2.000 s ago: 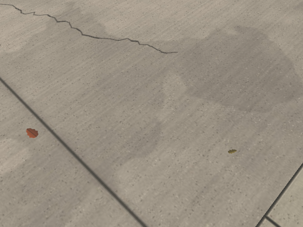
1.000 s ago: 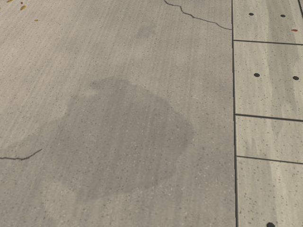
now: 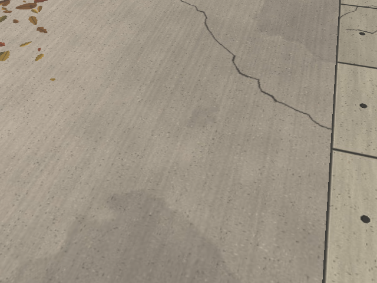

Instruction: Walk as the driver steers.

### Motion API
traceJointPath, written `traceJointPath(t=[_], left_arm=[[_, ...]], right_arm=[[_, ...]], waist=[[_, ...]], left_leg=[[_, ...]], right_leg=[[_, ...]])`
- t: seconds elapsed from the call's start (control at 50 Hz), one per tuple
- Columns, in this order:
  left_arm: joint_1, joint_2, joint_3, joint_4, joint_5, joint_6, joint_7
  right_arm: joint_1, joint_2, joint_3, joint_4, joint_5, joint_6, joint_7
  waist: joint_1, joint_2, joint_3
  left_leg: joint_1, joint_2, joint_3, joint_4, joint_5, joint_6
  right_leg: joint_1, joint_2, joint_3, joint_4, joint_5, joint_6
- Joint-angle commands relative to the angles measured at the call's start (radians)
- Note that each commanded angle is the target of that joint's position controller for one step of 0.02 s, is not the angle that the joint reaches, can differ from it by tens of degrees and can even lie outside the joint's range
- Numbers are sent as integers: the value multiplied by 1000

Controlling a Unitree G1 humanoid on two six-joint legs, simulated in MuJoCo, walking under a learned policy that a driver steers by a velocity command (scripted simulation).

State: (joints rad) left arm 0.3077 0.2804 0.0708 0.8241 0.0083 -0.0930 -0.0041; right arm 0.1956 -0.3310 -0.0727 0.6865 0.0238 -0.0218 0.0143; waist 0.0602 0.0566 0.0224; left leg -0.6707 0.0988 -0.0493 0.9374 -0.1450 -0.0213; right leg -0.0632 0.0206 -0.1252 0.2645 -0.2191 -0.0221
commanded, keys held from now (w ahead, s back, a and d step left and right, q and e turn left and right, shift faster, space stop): w+q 0.20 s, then q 0.02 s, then e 0.78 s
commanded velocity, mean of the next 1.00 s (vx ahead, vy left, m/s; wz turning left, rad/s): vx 0.22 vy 0.00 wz -0.08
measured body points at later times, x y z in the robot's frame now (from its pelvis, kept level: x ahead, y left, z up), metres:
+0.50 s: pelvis +0.24 +0.07 +0.00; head +0.28 +0.09 +0.45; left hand +0.32 +0.36 -0.13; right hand +0.41 -0.17 -0.11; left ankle +0.24 +0.14 -0.75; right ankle +0.36 -0.08 -0.69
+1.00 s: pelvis +0.34 +0.05 +0.00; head +0.39 +0.02 +0.44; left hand +0.52 +0.32 -0.09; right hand +0.47 -0.25 -0.12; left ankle +0.38 +0.21 -0.69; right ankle +0.38 -0.05 -0.75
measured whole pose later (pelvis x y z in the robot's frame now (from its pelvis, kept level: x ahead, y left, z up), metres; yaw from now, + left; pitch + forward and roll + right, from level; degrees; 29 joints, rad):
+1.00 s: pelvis +0.34 +0.05 +0.00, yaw -8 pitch +3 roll +2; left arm 0.17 0.31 0.08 0.70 -0.01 0.02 0.03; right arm 0.07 -0.30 -0.07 0.76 0.00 0.02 -0.04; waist 0.02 0.02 0.06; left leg -0.51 -0.01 -0.10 0.89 -0.39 -0.09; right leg -0.35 0.07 0.11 0.45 -0.15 -0.05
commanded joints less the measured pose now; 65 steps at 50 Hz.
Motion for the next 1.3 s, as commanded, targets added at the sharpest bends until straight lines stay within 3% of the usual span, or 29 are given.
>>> traceJointPath(t=[0.02, 0.14, 0.18, 0.2, 0.22, 0.24, 0.26, 0.28, 0.3, 0.34, 0.42, 0.5, 0.68, 0.72, 0.74, 0.76, 0.78, 0.8, 0.82, 0.84, 0.96, 1.08, 1.14, 1.16, 1.18, 1.2, 1.22, 1.24, 1.3], left_arm=[[-92, 155, 33, -68, -6, -18, 7], [-25, 218, 51, -23, -34, 14, 10], [-27, 249, 60, -24, -41, 29, 17], [-30, 235, 53, -27, -41, 33, 21], [-3, 185, 32, -48, -10, 29, 24], [106, 59, -13, -91, 18, 7, 6], [28, 167, 5, -60, -18, -12, -6], [-37, 188, 12, -75, -51, -14, -9], [-53, 165, 5, -69, -41, -11, 0], [-31, 157, 8, -41, -28, 13, 10], [24, 92, -2, -5, -19, 60, 25], [-76, 80, -9, -35, -18, 58, 14], [-144, 95, 15, -128, -21, 83, -30], [-48, 140, 39, -116, -16, 74, -27], [18, 263, 72, -121, -6, 73, -7], [46, 298, 76, -127, 11, 74, -1], [26, 223, 54, -141, 6, 70, -3], [-46, 201, 50, -156, -5, 65, -1], [-97, 181, 47, -165, -21, 69, 4], [-133, 165, 41, -174, -32, 77, 11], [-140, 196, 53, -190, -19, 105, 40], [-172, 198, 55, -207, -16, 126, 40], [-208, 187, 49, -219, -29, 137, 42], [-196, 166, 43, -222, -32, 141, 46], [-145, 109, 28, -222, -21, 142, 44], [-156, 136, 39, -257, -25, 130, 42], [-125, 214, 62, -235, -12, 122, 39], [-106, 237, 76, -207, -22, 126, 36], [-98, 162, 62, -185, -26, 151, 39]], right_arm=[[-47, 6, 15, -82, -1, -14, 21], [-165, -30, 5, -158, -4, -8, 47], [-54, -80, -23, -144, -8, 0, 45], [105, -129, -54, -103, -4, 6, 34], [243, -217, -85, -76, -2, 19, 11], [158, -293, -79, -109, -15, 7, 8], [171, -181, -47, -133, -21, -5, 14], [136, -134, -30, -113, -30, -16, 18], [91, -106, -21, -101, -22, -24, 19], [11, -64, -6, -95, -35, -32, 15], [-47, -52, -3, -46, -51, -58, 5], [-60, -73, -9, -6, -52, -42, -22], [-55, -102, -30, 44, -9, 38, -54], [-30, -92, -30, 52, -4, 42, -64], [-28, -66, -21, 19, -39, 30, -61], [-49, -16, -2, -15, -65, 23, -52], [-75, -48, -9, 4, -48, 19, -37], [-96, -58, -14, 1, -19, 20, -33], [-98, -58, -18, 15, -20, 24, -42], [-109, -75, -25, 14, -30, 31, -52], [-89, -31, -17, 21, -23, 33, -59], [-95, -48, -22, 17, -16, 14, -43], [-23, -53, -29, 37, -14, -7, -27], [8, -80, -38, 48, -20, -10, -27], [16, -153, -53, 39, -38, -4, -33], [-8, -199, -59, 34, -76, 2, -31], [-55, -147, -45, 5, -76, -3, -35], [-105, -95, -32, -8, -63, -4, -41], [-116, -67, -19, -11, -30, 5, -56]], waist=[[-18, -105, 34], [-9, -109, 48], [-87, -136, -40], [-175, -114, -123], [-219, 21, -213], [-79, 250, -331], [-168, 85, -416], [-161, 43, -277], [-123, -34, -191], [-60, -14, -136], [-11, -4, -113], [-51, 24, -87], [-69, 27, -42], [-20, -35, -105], [-19, -235, -180], [-21, -356, -268], [8, -203, -317], [-16, -158, -234], [-35, -96, -180], [-48, -95, -144], [-58, -177, -158], [-40, -226, -136], [-84, -228, -133], [-91, -196, -135], [-55, 6, -150], [-36, 251, -84], [-33, 169, -76], [-17, 102, -61], [-35, 72, -30]], left_leg=[[13, 16, 6, -152, 150, 12], [59, -40, 92, -301, 46, 89], [245, -120, 153, -315, -39, 137], [480, -163, 158, -364, 9, 173], [775, -35, -57, -381, 108, 231], [1029, 241, -636, -504, 91, 423], [1016, 278, -664, -574, 170, 410], [901, 254, -471, -560, 370, 369], [768, 205, -331, -545, 508, 328], [573, 151, -185, -595, 600, 287], [446, 119, -7, -670, 707, 277], [495, 90, 106, -695, 620, 235], [662, 194, 85, -523, 537, 212], [604, 103, 159, -303, 551, 116], [392, -13, 211, -34, 241, 30], [106, -195, 126, 219, -531, -29], [81, -144, -43, 310, -552, -17], [36, -117, -43, 315, -477, -11], [20, -95, -36, 262, -410, -16], [35, -80, -36, 202, -351, -26], [168, -119, -27, -46, -231, -79], [268, -138, -42, -240, -211, -64], [395, -142, -20, -485, -93, -29], [487, -87, -46, -575, -5, -4], [590, 131, -241, -623, 76, 75], [530, 287, -483, -672, 210, 250], [498, 320, -464, -667, 226, 304], [485, 255, -343, -644, 212, 262], [521, 146, -149, -619, 227, 203]], right_leg=[[-27, -262, 81, -129, 294, -152], [126, -304, -14, -18, 532, -101], [136, -288, -57, 198, 853, -76], [48, -254, -86, 407, 858, -45], [-202, -200, -90, 732, 502, 8], [-589, 8, 35, 1063, -402, 63], [-616, -31, 209, 1136, -395, 52], [-648, -71, 190, 1119, -320, 42], [-625, -117, 179, 1043, -258, 41], [-499, -156, 185, 947, -198, 47], [-397, -131, 190, 781, -53, 84], [-396, -118, 167, 547, 152, 86], [-445, -76, 94, 366, -39, 17], [-229, -40, 113, 172, 250, -46], [-9, -214, 380, 184, 745, -147], [173, -403, 688, 161, 926, -367], [167, -382, 638, 147, 803, -357], [101, -333, 540, 141, 697, -309], [43, -284, 488, 124, 574, -259], [-16, -257, 462, 103, 488, -232], [-106, -186, 445, 94, 385, -210], [-150, -169, 563, 104, 206, -191], [-164, -133, 597, 165, 227, -150], [-217, -91, 572, 212, 136, -106], [-340, 13, 444, 415, -148, -45], [-524, 135, 289, 609, -422, 6], [-525, 60, 313, 808, -402, 38], [-523, 48, 302, 881, -331, 52], [-566, 30, 254, 962, -202, 104]])
Keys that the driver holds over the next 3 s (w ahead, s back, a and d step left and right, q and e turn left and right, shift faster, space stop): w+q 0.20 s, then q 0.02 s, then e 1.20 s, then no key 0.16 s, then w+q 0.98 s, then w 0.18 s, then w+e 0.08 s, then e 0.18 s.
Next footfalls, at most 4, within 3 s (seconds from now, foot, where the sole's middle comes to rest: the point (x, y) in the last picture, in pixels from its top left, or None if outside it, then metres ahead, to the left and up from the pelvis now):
0.20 left None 0.28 0.15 -0.78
0.72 right None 0.42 -0.05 -0.78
1.16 left None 0.44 0.18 -0.78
1.58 right None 0.33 -0.07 -0.78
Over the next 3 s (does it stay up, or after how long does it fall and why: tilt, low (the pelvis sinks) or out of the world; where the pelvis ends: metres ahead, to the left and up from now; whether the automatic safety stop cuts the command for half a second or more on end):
stays up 0.99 -0.01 0.00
